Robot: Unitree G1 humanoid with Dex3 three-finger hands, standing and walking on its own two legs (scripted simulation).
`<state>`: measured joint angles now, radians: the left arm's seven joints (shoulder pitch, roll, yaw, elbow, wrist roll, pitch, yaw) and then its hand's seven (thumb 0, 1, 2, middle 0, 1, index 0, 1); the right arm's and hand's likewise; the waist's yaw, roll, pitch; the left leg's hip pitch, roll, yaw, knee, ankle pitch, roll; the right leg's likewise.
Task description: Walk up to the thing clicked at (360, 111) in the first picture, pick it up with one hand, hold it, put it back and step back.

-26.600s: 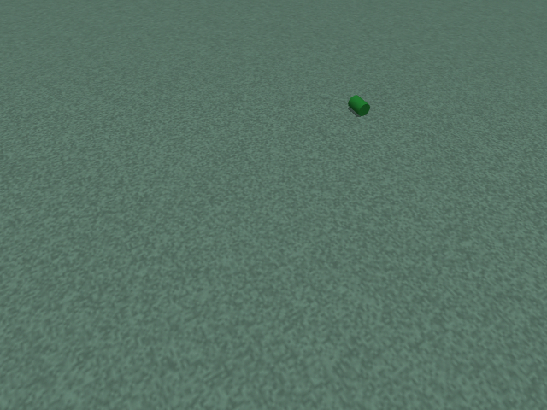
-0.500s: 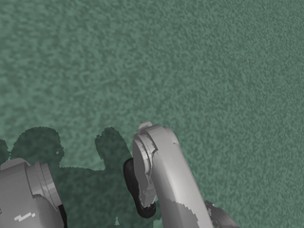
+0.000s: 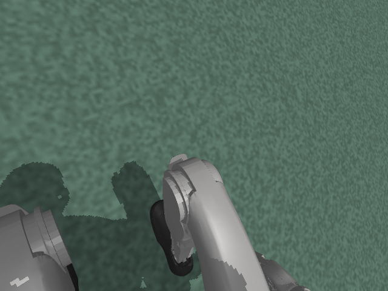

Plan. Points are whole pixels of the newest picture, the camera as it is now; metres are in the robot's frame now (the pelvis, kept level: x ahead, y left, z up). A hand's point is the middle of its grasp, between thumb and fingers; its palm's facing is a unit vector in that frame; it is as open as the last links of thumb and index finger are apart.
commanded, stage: rest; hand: left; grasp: from above
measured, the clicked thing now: out of the picture +0.46 +0.33 -0.26
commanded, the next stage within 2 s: open in 0.12 s
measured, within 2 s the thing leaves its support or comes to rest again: rests again in 0.68 s
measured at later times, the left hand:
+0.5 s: hand out of the picture +0.45 +0.32 -0.23, palm faces -0.45 -0.14 -0.88, open 11.2 cm
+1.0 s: hand out of the picture +0.46 +0.33 -0.23, palm faces -0.45 -0.15 -0.88, open 13.5 cm
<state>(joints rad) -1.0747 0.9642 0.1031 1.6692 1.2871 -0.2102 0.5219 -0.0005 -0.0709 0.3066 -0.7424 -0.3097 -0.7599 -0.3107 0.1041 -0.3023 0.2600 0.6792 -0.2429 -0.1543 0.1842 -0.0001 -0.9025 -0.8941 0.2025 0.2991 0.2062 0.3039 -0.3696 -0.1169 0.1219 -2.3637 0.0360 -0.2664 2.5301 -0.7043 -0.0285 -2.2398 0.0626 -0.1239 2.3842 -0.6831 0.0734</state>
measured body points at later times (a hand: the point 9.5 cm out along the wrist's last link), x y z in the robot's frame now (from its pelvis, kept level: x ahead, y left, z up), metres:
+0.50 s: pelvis +0.00 +0.00 +0.00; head +0.26 +0.12 +0.34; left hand +0.47 +0.33 -0.18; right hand +0.05 -0.25 -0.06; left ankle +0.06 +0.14 -0.27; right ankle +0.11 -0.13 -0.27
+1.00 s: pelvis +0.00 +0.00 +0.00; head +0.27 +0.13 +0.34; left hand +0.48 +0.33 -0.18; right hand +0.06 -0.25 -0.06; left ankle +0.06 +0.14 -0.27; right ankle +0.11 -0.13 -0.27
